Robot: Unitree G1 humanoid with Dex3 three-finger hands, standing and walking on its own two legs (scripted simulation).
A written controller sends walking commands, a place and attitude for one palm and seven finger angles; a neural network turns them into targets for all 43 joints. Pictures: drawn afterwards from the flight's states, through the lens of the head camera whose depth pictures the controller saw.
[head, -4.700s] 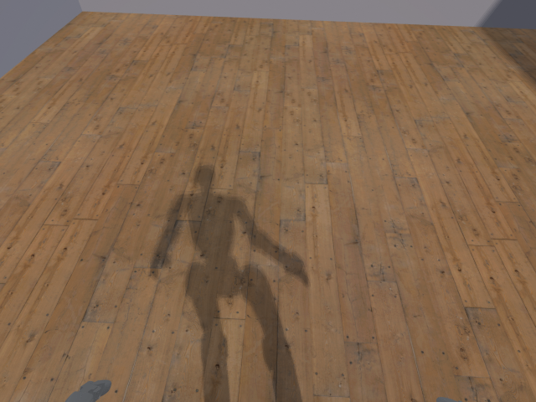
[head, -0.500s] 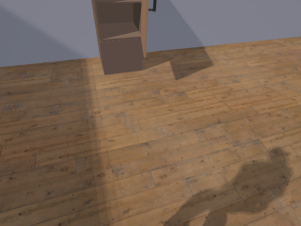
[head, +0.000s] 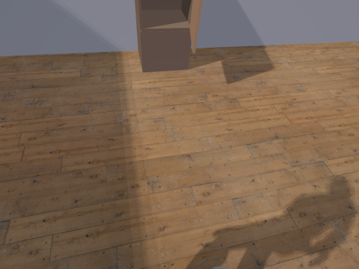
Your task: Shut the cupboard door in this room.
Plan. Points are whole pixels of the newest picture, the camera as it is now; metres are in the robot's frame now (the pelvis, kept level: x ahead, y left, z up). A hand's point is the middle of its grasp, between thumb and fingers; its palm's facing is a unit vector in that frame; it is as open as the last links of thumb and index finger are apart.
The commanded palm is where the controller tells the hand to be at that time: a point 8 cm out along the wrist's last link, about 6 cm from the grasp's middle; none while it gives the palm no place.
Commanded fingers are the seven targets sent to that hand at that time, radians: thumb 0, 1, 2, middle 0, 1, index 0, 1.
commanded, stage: turn or walk to find it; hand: left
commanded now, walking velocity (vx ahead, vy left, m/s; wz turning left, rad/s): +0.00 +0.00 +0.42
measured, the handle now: out of the picture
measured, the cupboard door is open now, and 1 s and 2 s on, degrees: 78 78 78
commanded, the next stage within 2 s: stand and wait in 0.92 s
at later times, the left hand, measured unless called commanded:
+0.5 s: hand out of the picture +0.01 +0.16 -0.14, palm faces +0.21 -0.93 -0.28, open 7.4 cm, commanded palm none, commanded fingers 0.00 0.90 0.90 -0.20 -0.30 -0.20 -0.30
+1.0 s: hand out of the picture -0.16 +0.14 -0.18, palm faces +0.49 -0.85 -0.22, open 7.4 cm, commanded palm none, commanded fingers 0.00 0.90 0.90 -0.20 -0.30 -0.20 -0.30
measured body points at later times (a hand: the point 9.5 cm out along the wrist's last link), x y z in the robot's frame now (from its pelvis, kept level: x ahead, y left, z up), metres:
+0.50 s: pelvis -0.04 -0.05 +0.00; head -0.02 -0.08 +0.45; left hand +0.00 +0.21 -0.12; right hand +0.04 -0.29 -0.16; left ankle +0.02 +0.07 -0.72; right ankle -0.04 -0.15 -0.73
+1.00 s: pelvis -0.07 -0.03 +0.00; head -0.04 +0.00 +0.44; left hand -0.19 +0.19 -0.16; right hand +0.14 -0.21 -0.14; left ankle -0.14 +0.05 -0.73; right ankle -0.04 -0.15 -0.72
